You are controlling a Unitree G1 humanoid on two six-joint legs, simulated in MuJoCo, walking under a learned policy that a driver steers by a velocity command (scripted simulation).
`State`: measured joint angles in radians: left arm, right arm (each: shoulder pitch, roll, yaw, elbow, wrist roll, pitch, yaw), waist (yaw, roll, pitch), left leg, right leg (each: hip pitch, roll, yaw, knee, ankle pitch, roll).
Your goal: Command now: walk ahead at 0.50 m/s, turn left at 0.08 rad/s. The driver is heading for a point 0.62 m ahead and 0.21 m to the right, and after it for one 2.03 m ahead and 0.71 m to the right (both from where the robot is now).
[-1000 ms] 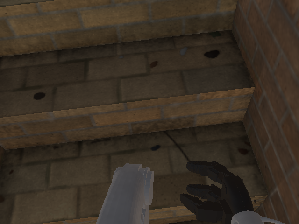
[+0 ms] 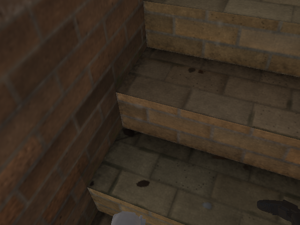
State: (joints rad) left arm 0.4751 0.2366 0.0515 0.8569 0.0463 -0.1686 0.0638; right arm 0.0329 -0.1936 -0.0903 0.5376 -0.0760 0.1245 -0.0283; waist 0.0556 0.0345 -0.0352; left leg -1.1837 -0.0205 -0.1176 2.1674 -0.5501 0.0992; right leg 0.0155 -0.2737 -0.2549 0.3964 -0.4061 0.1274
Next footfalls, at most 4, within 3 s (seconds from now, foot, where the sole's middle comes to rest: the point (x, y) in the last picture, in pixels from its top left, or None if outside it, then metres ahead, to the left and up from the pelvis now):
0.10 left None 0.31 0.25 -0.57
0.62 right None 0.22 -0.13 -0.57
0.96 left None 0.28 0.08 -0.57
1.52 right None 0.34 -0.43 -0.38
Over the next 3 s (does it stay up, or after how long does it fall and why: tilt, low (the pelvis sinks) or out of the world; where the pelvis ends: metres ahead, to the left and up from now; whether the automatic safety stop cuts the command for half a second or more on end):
stays up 0.80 -0.30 0.64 its command is cut before an obstacle after 0.4 s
